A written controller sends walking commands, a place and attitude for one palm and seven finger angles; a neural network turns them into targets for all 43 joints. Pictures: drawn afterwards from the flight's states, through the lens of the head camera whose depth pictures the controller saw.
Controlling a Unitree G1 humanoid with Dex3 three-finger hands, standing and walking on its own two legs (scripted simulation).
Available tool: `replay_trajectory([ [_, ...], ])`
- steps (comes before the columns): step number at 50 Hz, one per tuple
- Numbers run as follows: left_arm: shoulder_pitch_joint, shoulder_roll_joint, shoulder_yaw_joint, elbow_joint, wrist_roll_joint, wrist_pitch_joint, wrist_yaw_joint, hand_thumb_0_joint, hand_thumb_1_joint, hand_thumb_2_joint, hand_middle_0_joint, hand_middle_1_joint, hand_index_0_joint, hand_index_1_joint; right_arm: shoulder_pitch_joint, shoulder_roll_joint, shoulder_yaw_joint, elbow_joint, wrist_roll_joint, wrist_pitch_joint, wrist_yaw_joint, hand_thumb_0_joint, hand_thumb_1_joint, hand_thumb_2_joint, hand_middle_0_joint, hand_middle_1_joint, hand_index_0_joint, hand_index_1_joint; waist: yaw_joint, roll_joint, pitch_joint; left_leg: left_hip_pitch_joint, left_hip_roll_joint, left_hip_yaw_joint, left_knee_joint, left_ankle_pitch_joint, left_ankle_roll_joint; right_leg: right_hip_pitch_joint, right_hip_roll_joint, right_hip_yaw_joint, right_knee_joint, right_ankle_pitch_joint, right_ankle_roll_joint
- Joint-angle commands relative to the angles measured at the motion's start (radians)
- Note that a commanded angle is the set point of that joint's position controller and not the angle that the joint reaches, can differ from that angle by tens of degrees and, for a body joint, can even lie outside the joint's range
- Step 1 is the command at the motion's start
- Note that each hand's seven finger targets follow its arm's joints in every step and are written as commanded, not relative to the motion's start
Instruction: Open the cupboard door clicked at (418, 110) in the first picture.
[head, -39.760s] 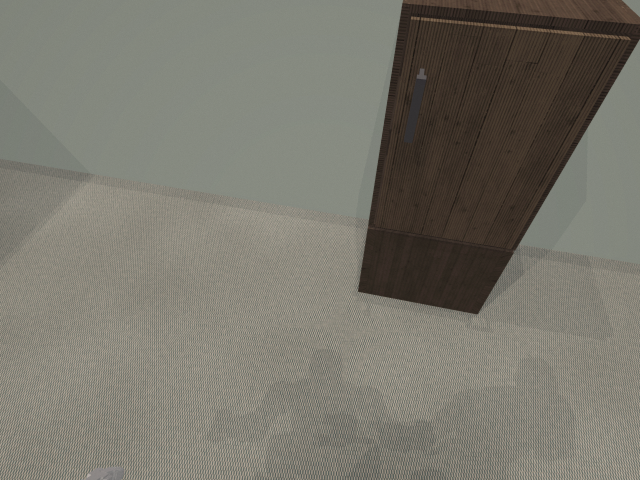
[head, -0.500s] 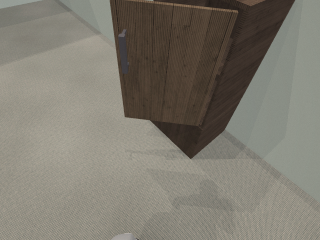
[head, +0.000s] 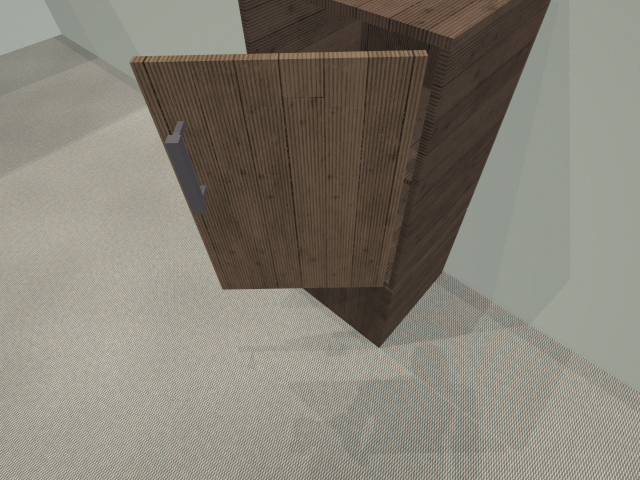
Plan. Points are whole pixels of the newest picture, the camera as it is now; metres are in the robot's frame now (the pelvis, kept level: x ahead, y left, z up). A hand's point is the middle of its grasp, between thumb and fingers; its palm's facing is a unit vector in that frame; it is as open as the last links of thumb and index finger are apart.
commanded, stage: come to a stop and stand still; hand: left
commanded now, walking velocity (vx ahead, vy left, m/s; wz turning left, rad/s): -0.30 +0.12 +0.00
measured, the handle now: (190, 169) +0.57 +0.22 +0.05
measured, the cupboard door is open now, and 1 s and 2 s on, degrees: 42 42 42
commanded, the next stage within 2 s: look again from close up in 1.18 s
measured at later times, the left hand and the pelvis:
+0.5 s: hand out of the picture +0.01 +0.18 -0.17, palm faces +0.04 -0.97 -0.25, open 7.3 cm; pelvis -0.02 -0.01 +0.00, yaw +1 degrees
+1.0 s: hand out of the picture -0.05 +0.14 -0.17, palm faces +0.05 -0.99 -0.15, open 7.3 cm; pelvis -0.04 -0.02 +0.01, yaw +1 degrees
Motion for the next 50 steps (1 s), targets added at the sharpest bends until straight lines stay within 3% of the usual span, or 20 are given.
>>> replay_trajectory([
  [1,0.124,0.175,0.052,-0.013,0.002,0.010,0.029,0.000,0.900,0.900,-0.200,-0.300,-0.200,-0.300,0.063,-0.084,-0.027,-0.043,0.006,0.006,-0.010,0.000,-0.900,-0.900,0.200,0.300,0.200,0.300,0.069,-0.230,-0.133,-0.151,0.027,-0.050,0.056,-0.005,-0.041,0.306,-0.254,0.189,-0.049,1.076,-0.145],
  [4,0.103,0.182,0.070,-0.028,0.008,0.021,0.034,0.000,0.900,0.900,-0.200,-0.300,-0.200,-0.300,0.036,-0.073,-0.034,-0.065,0.003,0.014,-0.010,0.000,-0.900,-0.900,0.200,0.300,0.200,0.300,0.070,-0.160,-0.119,-0.157,0.033,-0.057,0.012,-0.001,-0.044,0.293,-0.264,0.198,-0.033,1.030,-0.155],
  [5,0.089,0.175,0.072,-0.037,0.005,0.024,0.033,0.000,0.900,0.900,-0.200,-0.300,-0.200,-0.300,0.043,-0.078,-0.038,-0.066,0.002,0.014,-0.011,0.000,-0.900,-0.900,0.200,0.300,0.200,0.300,0.061,-0.132,-0.136,-0.097,0.048,-0.061,-0.046,0.140,-0.039,0.248,-0.236,0.176,-0.018,0.931,-0.131],
  [6,0.076,0.158,0.071,-0.051,0.001,0.029,0.029,0.000,0.900,0.900,-0.200,-0.300,-0.200,-0.300,0.047,-0.097,-0.043,-0.069,-0.002,0.012,-0.013,0.000,-0.900,-0.900,0.200,0.300,0.200,0.300,0.054,-0.043,-0.141,0.013,0.096,-0.078,-0.087,0.430,-0.022,0.154,-0.183,0.127,0.010,0.765,-0.087],
  [7,0.062,0.113,0.064,-0.074,0.001,0.037,0.025,0.000,0.900,0.900,-0.200,-0.300,-0.200,-0.300,0.044,-0.125,-0.052,-0.081,-0.011,0.012,-0.017,0.000,-0.900,-0.900,0.200,0.300,0.200,0.300,0.049,0.148,-0.125,0.084,0.200,-0.183,-0.107,0.766,0.028,0.041,-0.085,0.050,0.074,0.458,-0.026],
  [8,0.019,0.083,0.053,-0.097,0.003,0.048,0.025,0.000,0.900,0.900,-0.200,-0.300,-0.200,-0.300,0.044,-0.150,-0.055,-0.091,-0.017,0.013,-0.020,0.000,-0.900,-0.900,0.200,0.300,0.200,0.300,0.025,0.273,-0.067,0.069,0.296,-0.259,-0.155,1.032,0.116,-0.057,0.003,0.005,0.202,-0.106,0.012],
  [9,-0.011,0.083,0.056,-0.103,0.006,0.062,0.025,0.000,0.900,0.900,-0.200,-0.300,-0.200,-0.300,0.041,-0.154,-0.055,-0.100,-0.023,0.013,-0.029,0.000,-0.900,-0.900,0.200,0.300,0.200,0.300,0.014,0.218,-0.033,0.024,0.318,-0.265,-0.166,1.005,0.180,-0.094,0.032,0.077,0.369,-0.282,0.011],
  [10,-0.001,0.073,0.059,-0.101,0.005,0.066,0.022,0.000,0.900,0.900,-0.200,-0.300,-0.200,-0.300,0.015,-0.149,-0.051,-0.114,-0.026,0.006,-0.033,0.000,-0.900,-0.900,0.200,0.300,0.200,0.300,0.034,0.149,-0.021,0.008,0.309,-0.248,-0.148,0.947,0.200,-0.116,0.025,0.120,0.431,-0.281,0.006],
  [12,0.030,0.055,0.056,-0.087,0.010,0.060,0.013,0.000,0.900,0.900,-0.200,-0.300,-0.200,-0.300,-0.047,-0.143,-0.047,-0.140,-0.028,-0.003,-0.031,0.000,-0.900,-0.900,0.200,0.300,0.200,0.300,0.061,0.091,-0.018,0.051,0.269,-0.193,-0.124,0.871,0.183,-0.136,0.028,0.104,0.398,-0.229,0.007],
  [16,0.033,0.054,0.043,-0.088,0.008,0.051,0.006,0.000,0.900,0.900,-0.200,-0.300,-0.200,-0.300,-0.061,-0.171,-0.050,-0.139,-0.023,-0.009,-0.024,0.000,-0.900,-0.900,0.200,0.300,0.200,0.300,0.045,0.151,-0.045,0.099,0.242,-0.175,-0.129,0.796,0.157,-0.042,0.025,0.053,0.155,-0.171,0.020],
  [18,0.086,0.067,0.040,-0.071,0.009,0.039,0.004,0.000,0.900,0.900,-0.200,-0.300,-0.200,-0.300,-0.063,-0.178,-0.053,-0.133,-0.015,-0.010,-0.020,0.000,-0.900,-0.900,0.200,0.300,0.200,0.300,0.058,0.120,-0.073,0.121,0.214,-0.164,-0.081,0.766,0.121,0.048,0.029,0.033,-0.048,-0.021,0.018],
  [19,0.132,0.085,0.041,-0.053,0.011,0.029,0.005,0.000,0.900,0.900,-0.200,-0.300,-0.200,-0.300,-0.072,-0.176,-0.053,-0.135,-0.008,-0.010,-0.018,0.000,-0.900,-0.900,0.200,0.300,0.200,0.300,0.072,0.071,-0.099,0.109,0.181,-0.149,-0.034,0.672,0.083,0.121,0.017,0.050,-0.164,0.154,0.014],
  [20,0.147,0.121,0.043,-0.041,0.014,0.017,0.011,0.000,0.900,0.900,-0.200,-0.300,-0.200,-0.300,-0.066,-0.150,-0.052,-0.143,-0.001,-0.011,-0.014,0.000,-0.900,-0.900,0.200,0.300,0.200,0.300,0.056,-0.039,-0.104,0.034,0.115,-0.115,0.006,0.487,0.031,0.184,-0.058,0.163,-0.176,0.428,-0.015],
  [21,0.118,0.158,0.039,-0.044,0.013,0.011,0.011,0.000,0.900,0.900,-0.200,-0.300,-0.200,-0.300,-0.058,-0.130,-0.047,-0.147,0.007,-0.003,-0.008,0.000,-0.900,-0.900,0.200,0.300,0.200,0.300,0.029,-0.107,-0.085,-0.009,0.069,-0.082,-0.021,0.195,-0.005,0.156,-0.172,0.234,-0.182,0.470,-0.059],
  [22,0.099,0.159,0.035,-0.041,0.012,0.008,0.010,0.000,0.900,0.900,-0.200,-0.300,-0.200,-0.300,-0.067,-0.105,-0.039,-0.142,0.003,0.004,-0.002,0.000,-0.900,-0.900,0.200,0.300,0.200,0.300,0.024,-0.140,-0.053,-0.001,0.035,-0.075,-0.043,0.110,-0.015,0.115,-0.186,0.245,-0.194,0.493,-0.081],
  [24,0.101,0.148,0.028,-0.026,0.009,0.001,0.012,0.000,0.900,0.900,-0.200,-0.300,-0.200,-0.300,-0.058,-0.112,-0.035,-0.120,-0.004,0.005,-0.003,0.000,-0.900,-0.900,0.200,0.300,0.200,0.300,0.026,-0.238,-0.050,0.026,0.039,-0.078,-0.058,0.161,-0.014,0.116,-0.145,0.213,-0.179,0.565,-0.073],
  [27,0.123,0.118,0.018,-0.010,0.003,-0.003,0.013,0.000,0.900,0.900,-0.200,-0.300,-0.200,-0.300,-0.052,-0.117,-0.028,-0.085,-0.003,-0.010,-0.006,0.000,-0.900,-0.900,0.200,0.300,0.200,0.300,0.035,-0.109,-0.073,0.095,0.083,-0.094,-0.104,0.350,-0.001,0.128,-0.086,0.157,-0.162,0.512,-0.038],
  [30,0.134,0.111,0.013,0.005,0.000,0.002,0.012,0.000,0.900,0.900,-0.200,-0.300,-0.200,-0.300,-0.058,-0.119,-0.021,-0.062,-0.005,-0.011,-0.007,0.000,-0.900,-0.900,0.200,0.300,0.200,0.300,0.045,-0.048,-0.023,0.071,0.097,-0.107,-0.136,0.308,0.001,0.113,-0.068,0.157,-0.204,0.325,-0.029],
  [37,0.159,0.086,0.005,0.042,0.001,0.005,0.010,0.000,0.900,0.900,-0.200,-0.300,-0.200,-0.300,-0.024,-0.088,-0.006,-0.020,-0.009,-0.009,-0.006,0.000,-0.900,-0.900,0.200,0.300,0.200,0.300,0.054,-0.044,0.059,0.021,0.088,-0.110,-0.188,0.171,0.001,0.100,-0.054,0.159,-0.282,0.113,-0.030],
  [50,0.209,0.049,0.003,0.064,-0.002,0.005,0.013,0.000,0.900,0.900,-0.200,-0.300,-0.200,-0.300,0.053,-0.060,-0.003,0.005,-0.010,-0.016,-0.013,0.000,-0.900,-0.900,0.200,0.300,0.200,0.300,0.056,-0.028,0.063,-0.011,0.085,-0.119,-0.199,0.161,0.006,0.109,-0.046,0.151,-0.276,0.084,-0.030],
])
